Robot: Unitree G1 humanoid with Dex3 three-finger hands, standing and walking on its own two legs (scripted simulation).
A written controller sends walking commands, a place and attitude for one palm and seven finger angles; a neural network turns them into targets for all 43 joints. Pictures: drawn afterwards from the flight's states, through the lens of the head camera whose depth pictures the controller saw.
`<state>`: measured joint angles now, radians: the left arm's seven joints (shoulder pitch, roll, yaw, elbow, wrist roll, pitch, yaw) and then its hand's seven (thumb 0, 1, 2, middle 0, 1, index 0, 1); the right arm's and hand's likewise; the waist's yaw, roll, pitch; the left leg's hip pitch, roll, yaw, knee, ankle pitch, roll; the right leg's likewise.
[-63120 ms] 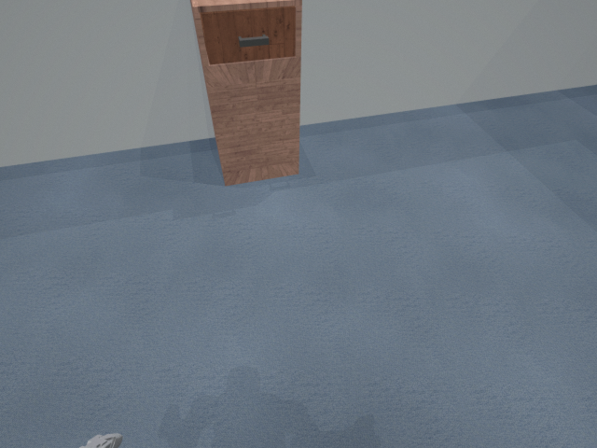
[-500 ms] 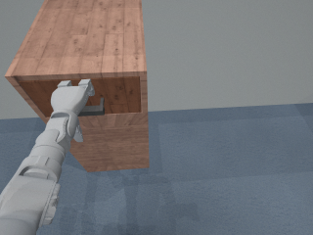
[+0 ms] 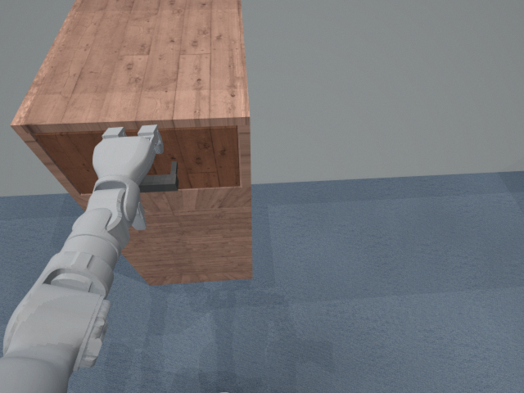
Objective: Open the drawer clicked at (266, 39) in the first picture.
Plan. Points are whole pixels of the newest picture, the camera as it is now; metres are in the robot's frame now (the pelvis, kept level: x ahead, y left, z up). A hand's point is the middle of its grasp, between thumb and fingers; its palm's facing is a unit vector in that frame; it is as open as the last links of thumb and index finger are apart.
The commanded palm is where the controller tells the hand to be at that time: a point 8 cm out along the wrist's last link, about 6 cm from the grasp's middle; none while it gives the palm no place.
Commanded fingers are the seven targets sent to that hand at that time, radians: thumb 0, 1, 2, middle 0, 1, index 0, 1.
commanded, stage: lower the fingers behind the handle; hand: left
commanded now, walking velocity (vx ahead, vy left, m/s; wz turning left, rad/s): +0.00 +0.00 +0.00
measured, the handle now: (149, 175) +0.51 +0.21 -0.03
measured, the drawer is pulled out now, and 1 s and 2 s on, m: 0.00 0.00 0.00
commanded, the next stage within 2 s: close the thumb around the handle in 1.62 s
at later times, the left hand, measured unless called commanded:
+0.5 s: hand (138, 185) +0.46 +0.21 +0.01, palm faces -0.08 +0.00 -1.00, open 13.8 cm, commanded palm +0.45 +0.20 +0.05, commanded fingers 0.00 -0.50 0.30 -0.30 -1.20 -0.30 -1.20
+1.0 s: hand (145, 193) +0.46 +0.21 -0.02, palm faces -0.02 -0.03 -1.00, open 13.7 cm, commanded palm +0.45 +0.20 +0.02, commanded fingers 0.00 -0.50 0.30 -0.30 -1.20 -0.30 -1.20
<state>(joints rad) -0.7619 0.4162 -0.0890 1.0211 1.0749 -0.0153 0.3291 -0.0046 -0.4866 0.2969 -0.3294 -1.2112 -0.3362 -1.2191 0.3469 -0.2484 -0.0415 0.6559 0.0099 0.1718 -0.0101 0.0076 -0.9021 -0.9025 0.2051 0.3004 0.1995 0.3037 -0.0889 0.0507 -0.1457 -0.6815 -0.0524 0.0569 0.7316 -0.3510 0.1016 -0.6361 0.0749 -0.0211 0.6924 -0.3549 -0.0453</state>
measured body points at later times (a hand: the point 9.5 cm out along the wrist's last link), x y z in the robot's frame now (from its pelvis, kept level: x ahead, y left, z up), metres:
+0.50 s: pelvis -0.03 -0.01 -0.01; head +0.06 +0.00 +0.43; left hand +0.46 +0.20 +0.07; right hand -0.01 -0.29 -0.13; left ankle -0.01 +0.05 -0.71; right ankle -0.02 -0.10 -0.71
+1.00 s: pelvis -0.02 +0.00 -0.03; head +0.08 +0.01 +0.41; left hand +0.46 +0.21 +0.03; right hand -0.01 -0.27 -0.15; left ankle -0.01 +0.05 -0.71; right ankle -0.02 -0.10 -0.71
